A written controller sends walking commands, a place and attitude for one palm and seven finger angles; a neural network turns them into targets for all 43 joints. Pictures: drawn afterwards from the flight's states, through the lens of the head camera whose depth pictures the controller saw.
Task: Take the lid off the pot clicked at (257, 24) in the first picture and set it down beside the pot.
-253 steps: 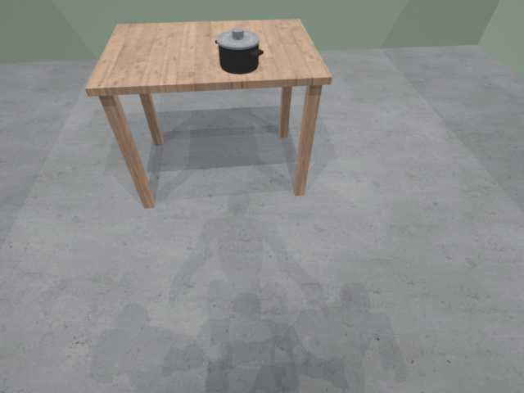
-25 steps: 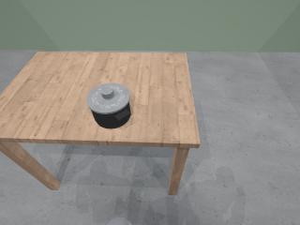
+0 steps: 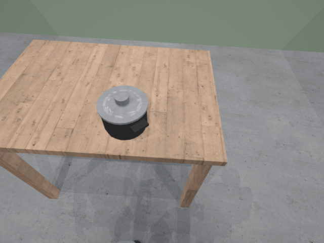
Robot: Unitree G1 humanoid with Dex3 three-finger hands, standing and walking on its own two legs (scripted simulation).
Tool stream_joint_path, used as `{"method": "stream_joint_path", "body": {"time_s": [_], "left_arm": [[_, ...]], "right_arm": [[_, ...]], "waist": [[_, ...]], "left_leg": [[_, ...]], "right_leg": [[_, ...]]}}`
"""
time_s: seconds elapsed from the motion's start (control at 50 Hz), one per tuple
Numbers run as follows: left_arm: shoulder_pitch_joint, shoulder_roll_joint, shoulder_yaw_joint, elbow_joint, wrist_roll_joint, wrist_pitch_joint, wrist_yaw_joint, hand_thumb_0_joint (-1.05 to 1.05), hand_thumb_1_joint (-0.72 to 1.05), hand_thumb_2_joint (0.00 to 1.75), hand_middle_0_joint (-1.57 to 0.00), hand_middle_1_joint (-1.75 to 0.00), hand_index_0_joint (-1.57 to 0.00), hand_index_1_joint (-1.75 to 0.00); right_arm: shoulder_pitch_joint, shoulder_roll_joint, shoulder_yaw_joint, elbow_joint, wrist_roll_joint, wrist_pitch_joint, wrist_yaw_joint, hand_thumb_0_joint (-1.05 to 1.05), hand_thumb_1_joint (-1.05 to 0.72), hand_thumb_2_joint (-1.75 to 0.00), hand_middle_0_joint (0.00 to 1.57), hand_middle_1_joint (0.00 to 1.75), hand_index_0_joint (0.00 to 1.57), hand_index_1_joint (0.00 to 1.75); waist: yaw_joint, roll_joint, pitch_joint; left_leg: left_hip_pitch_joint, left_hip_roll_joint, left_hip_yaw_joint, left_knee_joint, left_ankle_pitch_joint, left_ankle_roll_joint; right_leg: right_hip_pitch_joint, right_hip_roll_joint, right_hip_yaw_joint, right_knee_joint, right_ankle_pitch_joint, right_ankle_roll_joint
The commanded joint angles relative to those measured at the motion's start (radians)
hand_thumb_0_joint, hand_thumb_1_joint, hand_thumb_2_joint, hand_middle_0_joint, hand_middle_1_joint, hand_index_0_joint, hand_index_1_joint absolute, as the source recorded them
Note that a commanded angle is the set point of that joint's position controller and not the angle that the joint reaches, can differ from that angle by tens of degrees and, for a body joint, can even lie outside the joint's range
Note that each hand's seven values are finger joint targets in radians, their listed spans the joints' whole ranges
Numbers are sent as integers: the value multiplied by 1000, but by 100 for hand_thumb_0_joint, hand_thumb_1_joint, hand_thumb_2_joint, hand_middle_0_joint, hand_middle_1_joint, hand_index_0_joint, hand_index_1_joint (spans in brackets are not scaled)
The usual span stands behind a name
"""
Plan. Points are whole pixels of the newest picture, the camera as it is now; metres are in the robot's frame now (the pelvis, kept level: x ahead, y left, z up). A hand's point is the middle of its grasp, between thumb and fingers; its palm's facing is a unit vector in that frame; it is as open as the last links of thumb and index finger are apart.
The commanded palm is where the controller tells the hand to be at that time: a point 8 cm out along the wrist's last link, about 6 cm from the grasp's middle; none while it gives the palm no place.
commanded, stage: come to a stop and stand still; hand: left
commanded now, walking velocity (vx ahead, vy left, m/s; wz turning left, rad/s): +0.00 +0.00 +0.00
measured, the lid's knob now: (121, 98) +0.49 +0.17 +0.03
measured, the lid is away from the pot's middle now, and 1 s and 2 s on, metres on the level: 0.00 0.00 0.00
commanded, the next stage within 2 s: look again from close up in 0.44 s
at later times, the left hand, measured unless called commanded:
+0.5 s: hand out of the picture -0.01 +0.13 -0.18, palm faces +0.04 -0.98 -0.17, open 7.3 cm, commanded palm none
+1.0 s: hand out of the picture +0.09 +0.20 -0.17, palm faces +0.02 -0.97 -0.23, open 7.4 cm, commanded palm none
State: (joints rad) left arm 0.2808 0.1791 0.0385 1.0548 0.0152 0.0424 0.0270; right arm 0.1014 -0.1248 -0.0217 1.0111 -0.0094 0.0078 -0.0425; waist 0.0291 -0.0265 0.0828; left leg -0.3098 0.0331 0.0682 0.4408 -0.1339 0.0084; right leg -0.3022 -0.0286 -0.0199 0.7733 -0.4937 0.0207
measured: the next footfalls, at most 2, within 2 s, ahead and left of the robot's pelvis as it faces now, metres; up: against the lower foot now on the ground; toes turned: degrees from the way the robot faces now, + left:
right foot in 0.08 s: +0.01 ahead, -0.13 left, +0.00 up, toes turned -2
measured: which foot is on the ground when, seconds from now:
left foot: down 0.00-1.00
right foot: up 0.00-0.06, down 0.08-1.00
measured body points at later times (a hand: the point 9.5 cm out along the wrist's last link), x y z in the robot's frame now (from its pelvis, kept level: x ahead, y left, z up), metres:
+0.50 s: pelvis -0.01 -0.04 +0.00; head -0.01 -0.04 +0.45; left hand -0.01 +0.18 -0.16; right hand -0.07 -0.26 -0.16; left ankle +0.03 +0.12 -0.74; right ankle -0.03 -0.13 -0.74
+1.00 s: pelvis +0.02 +0.02 -0.01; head +0.05 +0.02 +0.44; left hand +0.09 +0.25 -0.15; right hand +0.07 -0.22 -0.16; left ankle +0.03 +0.12 -0.74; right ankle -0.03 -0.13 -0.74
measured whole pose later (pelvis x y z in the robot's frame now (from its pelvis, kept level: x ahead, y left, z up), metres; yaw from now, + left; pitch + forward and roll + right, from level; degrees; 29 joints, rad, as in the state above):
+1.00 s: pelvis +0.02 +0.02 -0.01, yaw +0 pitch +1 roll -1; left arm 0.21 0.18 0.01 0.99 0.01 -0.01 0.05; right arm 0.22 -0.18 -0.01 1.02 -0.01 -0.01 -0.02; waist -0.01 0.01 0.04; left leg -0.30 -0.01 0.01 0.57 -0.28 0.02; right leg -0.16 -0.05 -0.03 0.50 -0.36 0.05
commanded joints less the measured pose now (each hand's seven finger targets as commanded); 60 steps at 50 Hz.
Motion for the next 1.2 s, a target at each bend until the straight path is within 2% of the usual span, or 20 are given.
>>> {"method": "stream_joint_path", "body": {"time_s": [0.0, 0.04, 0.06, 0.08, 0.1, 0.12, 0.14, 0.2, 0.28, 0.38, 0.42, 0.5, 0.52, 0.54, 0.56, 0.6, 0.66, 0.74, 0.86, 1.18], "left_arm": [[130, 37, 13, -16, 1, -19, 3, 0, 90, 90, -20, -30, -20, -30], [154, 70, 12, 1, 7, -31, 8, 0, 90, 90, -20, -30, -20, -30], [112, 112, 11, -5, 11, -37, 10, 0, 90, 90, -20, -30, -20, -30], [53, 150, 8, -17, 7, -39, 8, 0, 90, 90, -20, -30, -20, -30], [9, 157, 5, -26, 4, -42, 6, 0, 90, 90, -20, -30, -20, -30], [-6, 153, 7, -27, 3, -47, 8, 0, 90, 90, -20, -30, -20, -30], [-20, 136, 0, -17, 1, -45, 9, 0, 90, 90, -20, -30, -20, -30], [-4, 115, -5, 3, -9, -49, 6, 0, 90, 90, -20, -30, -20, -30], [33, 93, -7, 21, -11, -52, 7, 0, 90, 90, -20, -30, -20, -30], [35, 95, 0, 38, -15, -47, 4, 0, 90, 90, -20, -30, -20, -30], [47, 89, 2, 42, -15, -48, 2, 0, 90, 90, -20, -30, -20, -30], [54, 68, 0, 53, -15, -52, 4, 0, 90, 90, -20, -30, -20, -30], [0, 201, -36, -25, -7, -81, 9, 0, 90, 90, -20, -30, -20, -30], [22, 129, -10, -35, -6, -71, 15, 0, 90, 90, -20, -30, -20, -30], [25, 114, -14, -28, -1, -75, 20, 0, 90, 90, -20, -30, -20, -30], [15, 127, -14, -43, -3, -76, 24, 0, 90, 90, -20, -30, -20, -30], [-23, 107, -12, -61, -4, -71, 26, 0, 90, 90, -20, -30, -20, -30], [23, 74, -15, -64, -4, -71, 30, 0, 90, 90, -20, -30, -20, -30], [46, 69, -16, -75, -3, -68, 35, 0, 90, 90, -20, -30, -20, -30], [18, 129, -18, -117, 3, -60, 29, 0, 90, 90, -20, -30, -20, -30]], "right_arm": [[94, -197, -55, -14, -9, 7, -3, 0, -90, -90, 20, 30, 20, 30], [97, -164, -51, -8, 2, 9, 6, 0, -90, -90, 20, 30, 20, 30], [99, -116, -42, -12, 10, 15, 11, 0, -90, -90, 20, 30, 20, 30], [83, -89, -29, -18, 8, 22, 19, 0, -90, -90, 20, 30, 20, 30], [84, -94, -29, -11, 1, 25, 25, 0, -90, -90, 20, 30, 20, 30], [81, -95, -28, -3, -3, 32, 26, 0, -90, -90, 20, 30, 20, 30], [95, -101, -26, 18, -6, 30, 25, 0, -90, -90, 20, 30, 20, 30], [183, -92, -11, 70, -3, 15, 22, 0, -90, -90, 20, 30, 20, 30], [211, -113, -2, 93, -4, 8, 13, 0, -90, -90, 20, 30, 20, 30], [251, -97, 4, 113, -6, 3, 9, 0, -90, -90, 20, 30, 20, 30], [264, -92, 4, 114, -3, 0, 7, 0, -90, -90, 20, 30, 20, 30], [288, -86, 4, 120, -3, -6, 3, 0, -90, -90, 20, 30, 20, 30], [235, -143, 6, 38, -25, -9, 23, 0, -90, -90, 20, 30, 20, 30], [231, -106, -24, 12, -20, -14, 19, 0, -90, -90, 20, 30, 20, 30], [226, -82, -18, 10, -21, -10, 18, 0, -90, -90, 20, 30, 20, 30], [263, -77, -18, 9, -13, -2, 22, 0, -90, -90, 20, 30, 20, 30], [290, -91, -17, 7, -12, -8, 21, 0, -90, -90, 20, 30, 20, 30], [251, -131, -14, -3, -7, -25, 15, 0, -90, -90, 20, 30, 20, 30], [218, -167, -15, -13, -5, -29, 12, 0, -90, -90, 20, 30, 20, 30], [126, -196, -12, -52, -1, -16, 24, 0, -90, -90, 20, 30, 20, 30]], "waist": [[-17, 170, -210], [-2, 51, -185], [-26, -73, -131], [-35, -139, -65], [-43, -139, -46], [-34, -215, -1], [-42, -182, 49], [-54, -48, 42], [-32, -40, 76], [-26, 56, 49], [-19, 19, 32], [-24, 44, 0], [-71, 101, 126], [-36, 101, 56], [-50, 70, 20], [-64, -28, -38], [-78, -45, -57], [-38, 98, -65], [-26, 82, -105], [-30, 44, -92]], "left_leg": [[172, 214, -176, -79, 257, 127], [62, 133, -137, -6, 13, 50], [11, 57, -75, 47, -133, -3], [24, 11, -43, 69, -211, -28], [78, 11, -49, 91, -199, -30], [74, 19, -59, 107, -201, -25], [82, 22, -68, 113, -150, -22], [127, 31, -100, 17, -31, -12], [86, 44, -120, -41, -56, -20], [78, 38, -115, -53, -60, -24], [77, 41, -113, -56, -51, -20], [95, 45, -123, -53, -4, -19], [107, -8, -132, -14, 25, 5], [50, 41, -109, 41, -139, -21], [47, 20, -115, 87, -132, -20], [51, 3, -96, 157, -119, -22], [66, 17, -98, 151, -78, -10], [59, 75, -187, 63, 136, 29], [122, 92, -224, 47, 349, 52], [158, 60, -193, 3, 181, 38]], "right_leg": [[61, 2, -12, -180, 109, -6], [183, -30, 41, -418, 287, -16], [138, -140, 182, -484, 261, -57], [23, -217, 232, -540, 183, -103], [-59, -227, 239, -569, 95, -130], [-97, -203, 236, -603, 42, -131], [-117, -187, 223, -597, 60, -127], [-76, -116, 139, -530, 86, -90], [-24, -84, 133, -543, 64, -68], [23, -75, 122, -524, 76, -70], [52, -70, 109, -526, 97, -68], [70, -67, 96, -497, 169, -69], [-9, -7, 95, -442, 203, -91], [-67, -89, 123, -455, 25, -87], [-64, -113, 178, -488, 27, -105], [-38, -148, 209, -515, 23, -119], [-38, -117, 135, -448, 120, -107], [41, -45, 46, -311, 329, -62], [80, -39, 18, -296, 346, -39], [96, -80, 37, -355, 360, -22]]}}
